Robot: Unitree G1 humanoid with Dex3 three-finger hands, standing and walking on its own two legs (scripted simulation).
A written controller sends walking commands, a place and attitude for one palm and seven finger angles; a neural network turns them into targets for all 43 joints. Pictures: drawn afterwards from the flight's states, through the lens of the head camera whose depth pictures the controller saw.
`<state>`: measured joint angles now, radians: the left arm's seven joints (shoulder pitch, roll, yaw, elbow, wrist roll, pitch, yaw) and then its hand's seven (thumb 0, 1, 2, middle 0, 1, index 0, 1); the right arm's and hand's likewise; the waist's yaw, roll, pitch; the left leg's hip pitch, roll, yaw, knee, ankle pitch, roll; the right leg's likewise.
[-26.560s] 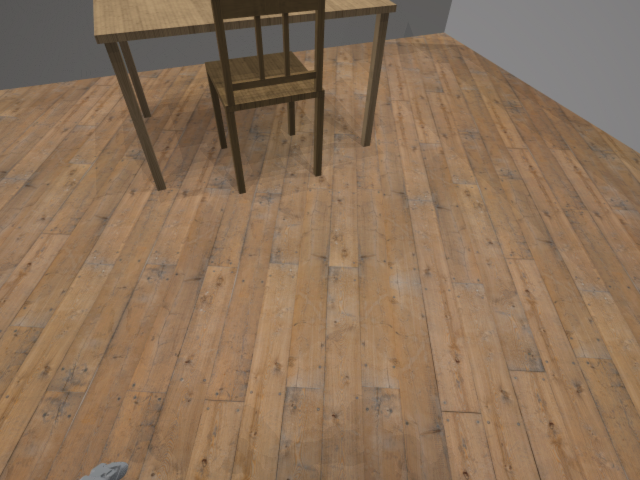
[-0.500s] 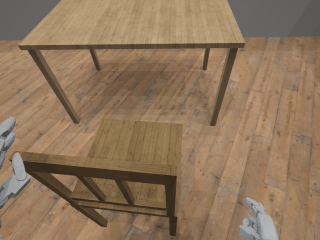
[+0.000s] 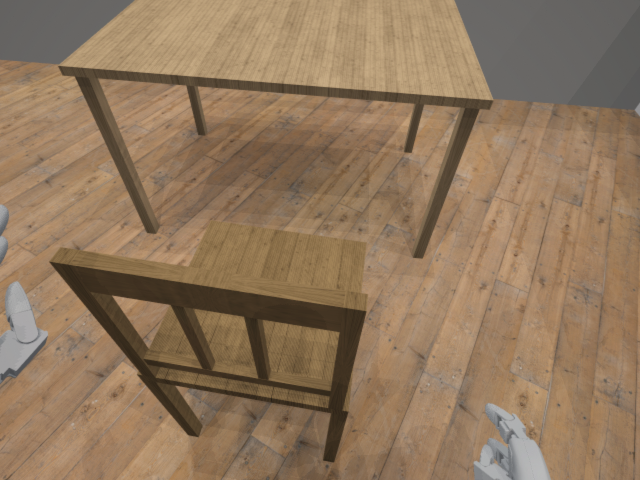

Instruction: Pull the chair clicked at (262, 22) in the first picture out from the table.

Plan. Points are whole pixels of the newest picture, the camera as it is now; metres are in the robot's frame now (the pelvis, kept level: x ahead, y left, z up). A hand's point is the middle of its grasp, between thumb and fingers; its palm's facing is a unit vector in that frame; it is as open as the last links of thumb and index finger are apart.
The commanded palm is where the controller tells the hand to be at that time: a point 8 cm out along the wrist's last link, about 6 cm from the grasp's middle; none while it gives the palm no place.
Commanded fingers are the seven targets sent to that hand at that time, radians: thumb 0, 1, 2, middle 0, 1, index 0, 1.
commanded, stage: step back with the hand held close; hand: left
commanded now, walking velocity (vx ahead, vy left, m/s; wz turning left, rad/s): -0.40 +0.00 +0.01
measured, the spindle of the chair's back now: (195, 336) +0.34 +0.23 -0.11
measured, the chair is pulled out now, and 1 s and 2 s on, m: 0.60 0.60 0.60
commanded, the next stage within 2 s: stop stepping back and stand still in 1.30 s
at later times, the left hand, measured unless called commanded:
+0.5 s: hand (21, 353) +0.18 +0.27 +0.16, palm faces +0.44 -0.73 -0.53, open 7.4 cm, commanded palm +0.11 +0.31 +0.18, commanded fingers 0.00 0.90 0.90 -0.20 -0.30 -0.20 -0.30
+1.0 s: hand out of the picture +0.14 +0.27 +0.17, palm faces +0.45 -0.73 -0.52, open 7.4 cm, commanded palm +0.09 +0.30 +0.18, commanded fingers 0.00 0.90 0.90 -0.20 -0.30 -0.20 -0.30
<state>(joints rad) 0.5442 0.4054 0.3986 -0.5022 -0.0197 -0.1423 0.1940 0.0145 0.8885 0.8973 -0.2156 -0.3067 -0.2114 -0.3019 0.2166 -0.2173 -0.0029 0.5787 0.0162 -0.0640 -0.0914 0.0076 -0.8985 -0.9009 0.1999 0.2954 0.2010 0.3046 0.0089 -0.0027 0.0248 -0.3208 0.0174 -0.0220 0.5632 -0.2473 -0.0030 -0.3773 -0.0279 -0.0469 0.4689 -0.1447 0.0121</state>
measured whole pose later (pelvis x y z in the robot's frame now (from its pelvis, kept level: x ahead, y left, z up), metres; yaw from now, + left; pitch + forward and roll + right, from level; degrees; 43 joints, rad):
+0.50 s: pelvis -0.02 +0.00 -0.01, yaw +2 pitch +1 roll -1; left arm 0.57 0.45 0.46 -0.56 -0.01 -0.20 0.19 0.01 0.89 0.90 -0.22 -0.31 -0.21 -0.30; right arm 0.19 -0.21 -0.02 0.61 0.01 -0.09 -0.08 0.01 -0.90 -0.90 0.20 0.30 0.20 0.30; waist -0.02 -0.01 0.05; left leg -0.43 0.01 -0.03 0.66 -0.25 0.00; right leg -0.47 -0.02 -0.02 0.63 -0.20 0.02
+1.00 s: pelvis -0.05 +0.00 -0.01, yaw +0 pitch +3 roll -2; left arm 0.58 0.47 0.52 -0.56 -0.04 -0.27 0.16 0.01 0.89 0.90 -0.22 -0.31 -0.21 -0.30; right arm 0.19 -0.16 -0.01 0.63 0.00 -0.16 -0.08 0.01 -0.90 -0.90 0.20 0.30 0.20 0.30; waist 0.01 -0.02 0.01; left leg -0.50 0.05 -0.02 0.62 -0.18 -0.01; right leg -0.34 0.02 0.00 0.69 -0.36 0.00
